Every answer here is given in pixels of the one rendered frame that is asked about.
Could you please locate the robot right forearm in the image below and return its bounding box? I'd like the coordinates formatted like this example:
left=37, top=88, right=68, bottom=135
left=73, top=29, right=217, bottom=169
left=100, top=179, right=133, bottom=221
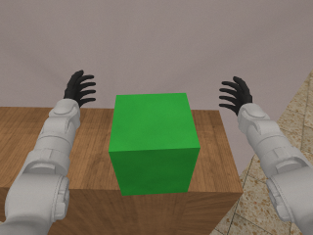
left=237, top=103, right=313, bottom=179

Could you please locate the right robot upper arm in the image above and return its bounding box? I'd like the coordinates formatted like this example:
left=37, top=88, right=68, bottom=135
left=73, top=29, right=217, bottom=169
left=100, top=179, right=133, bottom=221
left=265, top=165, right=313, bottom=235

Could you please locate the pedestal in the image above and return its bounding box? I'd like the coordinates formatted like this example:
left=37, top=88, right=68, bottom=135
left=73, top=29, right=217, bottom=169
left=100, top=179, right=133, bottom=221
left=0, top=107, right=244, bottom=235

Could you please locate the left robot upper arm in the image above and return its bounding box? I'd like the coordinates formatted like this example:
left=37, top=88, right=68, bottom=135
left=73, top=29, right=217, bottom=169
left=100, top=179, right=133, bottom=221
left=0, top=172, right=69, bottom=235

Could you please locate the robot left forearm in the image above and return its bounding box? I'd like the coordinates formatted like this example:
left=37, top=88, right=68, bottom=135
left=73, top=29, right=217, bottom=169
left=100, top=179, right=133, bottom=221
left=4, top=98, right=80, bottom=218

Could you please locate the robot right hand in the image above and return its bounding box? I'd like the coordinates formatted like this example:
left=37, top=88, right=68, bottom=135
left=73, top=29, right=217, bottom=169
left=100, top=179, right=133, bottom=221
left=218, top=76, right=252, bottom=116

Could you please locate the robot left hand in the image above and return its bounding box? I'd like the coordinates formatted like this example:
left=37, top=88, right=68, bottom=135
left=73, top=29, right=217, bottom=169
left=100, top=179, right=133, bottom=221
left=64, top=70, right=96, bottom=109

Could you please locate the carton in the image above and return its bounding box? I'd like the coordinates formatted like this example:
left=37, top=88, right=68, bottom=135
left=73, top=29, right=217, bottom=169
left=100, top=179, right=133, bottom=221
left=109, top=92, right=201, bottom=196

